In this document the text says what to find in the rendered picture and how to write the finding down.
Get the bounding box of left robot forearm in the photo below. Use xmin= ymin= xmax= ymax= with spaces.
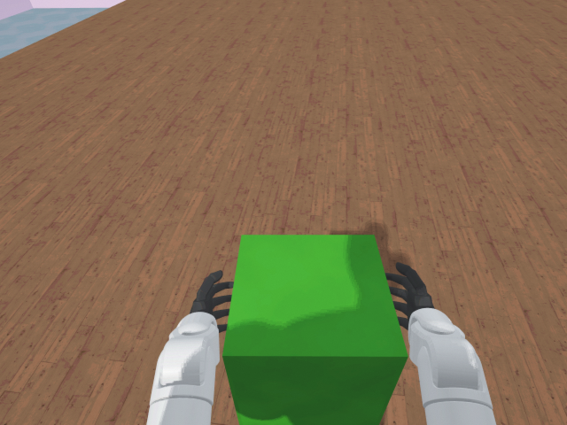
xmin=146 ymin=312 xmax=220 ymax=425

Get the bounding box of robot left hand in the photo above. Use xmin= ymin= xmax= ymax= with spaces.
xmin=190 ymin=270 xmax=234 ymax=333

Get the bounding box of robot right hand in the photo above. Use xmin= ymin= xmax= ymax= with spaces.
xmin=385 ymin=262 xmax=435 ymax=330

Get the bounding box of right robot forearm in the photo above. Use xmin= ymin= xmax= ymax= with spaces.
xmin=408 ymin=308 xmax=496 ymax=425

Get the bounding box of carton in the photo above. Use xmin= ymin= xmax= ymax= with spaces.
xmin=222 ymin=235 xmax=408 ymax=425

